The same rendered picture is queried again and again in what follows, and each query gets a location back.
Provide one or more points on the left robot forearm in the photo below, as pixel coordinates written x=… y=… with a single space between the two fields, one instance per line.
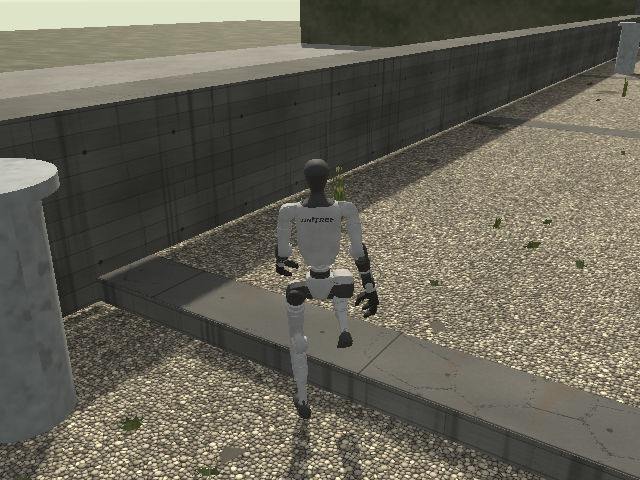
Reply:
x=280 y=261

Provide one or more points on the humanoid robot head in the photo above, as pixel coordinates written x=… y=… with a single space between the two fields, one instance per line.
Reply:
x=316 y=172

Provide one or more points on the right robot upper arm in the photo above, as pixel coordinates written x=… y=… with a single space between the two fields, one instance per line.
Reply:
x=353 y=224

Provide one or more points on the robot left foot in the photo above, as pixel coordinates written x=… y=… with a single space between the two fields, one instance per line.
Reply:
x=304 y=410

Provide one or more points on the left robot upper arm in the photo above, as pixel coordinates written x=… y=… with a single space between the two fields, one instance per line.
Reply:
x=284 y=227

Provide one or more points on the left robot hand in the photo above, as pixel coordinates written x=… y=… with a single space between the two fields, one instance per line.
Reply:
x=281 y=270

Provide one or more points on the right robot hand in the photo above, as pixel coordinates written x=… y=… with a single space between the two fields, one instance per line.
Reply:
x=372 y=302

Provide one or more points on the right robot forearm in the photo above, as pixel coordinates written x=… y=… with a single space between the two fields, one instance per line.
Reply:
x=365 y=272

